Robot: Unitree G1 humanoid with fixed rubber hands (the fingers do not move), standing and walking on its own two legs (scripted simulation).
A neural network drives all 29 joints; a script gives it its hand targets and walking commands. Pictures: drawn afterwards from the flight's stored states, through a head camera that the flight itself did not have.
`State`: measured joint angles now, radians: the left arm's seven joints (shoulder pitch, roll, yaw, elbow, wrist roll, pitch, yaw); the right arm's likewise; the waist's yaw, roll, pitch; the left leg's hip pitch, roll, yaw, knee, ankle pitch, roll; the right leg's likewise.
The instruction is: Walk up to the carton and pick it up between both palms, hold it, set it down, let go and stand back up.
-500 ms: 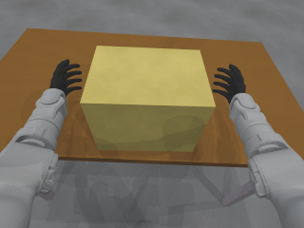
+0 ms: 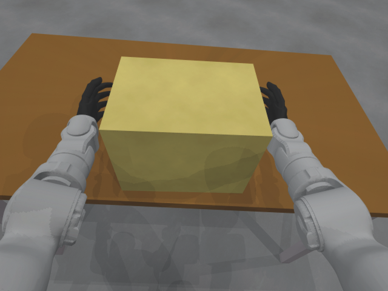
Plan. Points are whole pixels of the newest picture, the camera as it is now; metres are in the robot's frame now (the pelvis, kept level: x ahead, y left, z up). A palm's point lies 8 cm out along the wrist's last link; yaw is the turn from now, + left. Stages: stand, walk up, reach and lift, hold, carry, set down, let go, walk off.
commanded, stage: reach and lift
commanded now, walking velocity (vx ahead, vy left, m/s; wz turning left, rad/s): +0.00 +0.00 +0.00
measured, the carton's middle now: (185, 129) +0.45 +0.01 +0.07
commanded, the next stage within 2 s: none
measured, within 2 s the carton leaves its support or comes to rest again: leaves its support in 1.26 s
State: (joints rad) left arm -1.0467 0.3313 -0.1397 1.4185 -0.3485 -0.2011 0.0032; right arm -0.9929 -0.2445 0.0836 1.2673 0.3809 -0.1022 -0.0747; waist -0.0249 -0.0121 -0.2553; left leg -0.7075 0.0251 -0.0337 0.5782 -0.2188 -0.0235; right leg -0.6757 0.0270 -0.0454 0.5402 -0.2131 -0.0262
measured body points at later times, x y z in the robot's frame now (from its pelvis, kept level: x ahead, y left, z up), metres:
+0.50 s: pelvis +0.01 +0.01 +0.01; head +0.06 +0.02 +0.45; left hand +0.47 +0.20 +0.10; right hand +0.46 -0.18 +0.11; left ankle +0.02 +0.13 -0.72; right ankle +0.01 -0.10 -0.72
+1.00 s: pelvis +0.01 +0.01 +0.01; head +0.06 +0.02 +0.45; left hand +0.47 +0.20 +0.10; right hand +0.46 -0.18 +0.11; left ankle +0.02 +0.13 -0.72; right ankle +0.01 -0.10 -0.72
